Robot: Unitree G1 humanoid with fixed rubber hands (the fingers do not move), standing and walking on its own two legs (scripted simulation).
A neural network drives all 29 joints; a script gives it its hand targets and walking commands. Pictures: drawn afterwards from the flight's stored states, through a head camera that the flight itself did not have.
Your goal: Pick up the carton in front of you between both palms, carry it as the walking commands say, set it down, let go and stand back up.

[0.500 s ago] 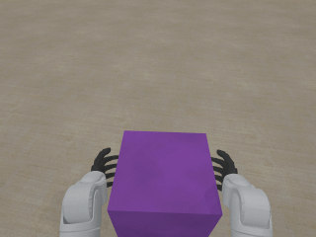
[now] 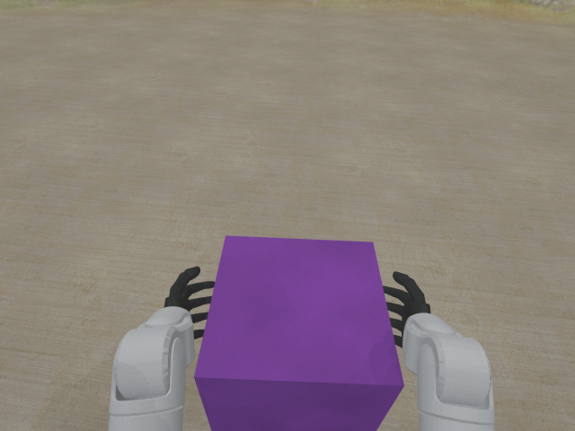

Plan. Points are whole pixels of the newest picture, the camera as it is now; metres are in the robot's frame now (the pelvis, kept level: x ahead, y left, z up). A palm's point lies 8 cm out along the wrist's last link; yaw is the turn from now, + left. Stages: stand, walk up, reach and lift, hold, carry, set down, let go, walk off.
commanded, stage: carry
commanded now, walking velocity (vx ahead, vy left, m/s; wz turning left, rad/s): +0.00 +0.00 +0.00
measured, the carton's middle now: (294, 348) +0.28 +0.00 +0.01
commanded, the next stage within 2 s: hold in 1.50 s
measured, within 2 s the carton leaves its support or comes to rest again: neither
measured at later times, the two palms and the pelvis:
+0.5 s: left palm (174, 357) +0.22 +0.15 +0.08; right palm (423, 362) +0.22 -0.15 +0.08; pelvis -0.04 +0.00 +0.01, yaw +0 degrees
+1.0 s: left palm (186, 364) +0.23 +0.14 +0.04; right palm (417, 369) +0.23 -0.16 +0.04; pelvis -0.06 -0.01 +0.00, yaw +0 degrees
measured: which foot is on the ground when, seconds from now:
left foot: down 0.00-1.00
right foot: down 0.00-1.00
